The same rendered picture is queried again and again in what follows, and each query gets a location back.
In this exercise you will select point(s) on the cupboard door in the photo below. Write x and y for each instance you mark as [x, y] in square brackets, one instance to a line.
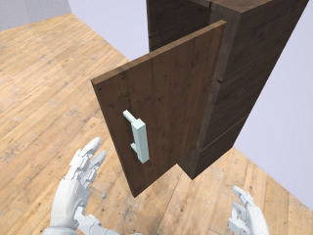
[167, 89]

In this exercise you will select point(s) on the handle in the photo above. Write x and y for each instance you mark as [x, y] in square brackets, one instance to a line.
[140, 137]

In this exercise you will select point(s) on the robot left hand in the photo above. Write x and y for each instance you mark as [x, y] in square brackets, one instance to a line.
[73, 189]

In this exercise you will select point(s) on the robot right hand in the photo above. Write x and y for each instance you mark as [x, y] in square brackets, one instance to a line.
[252, 220]

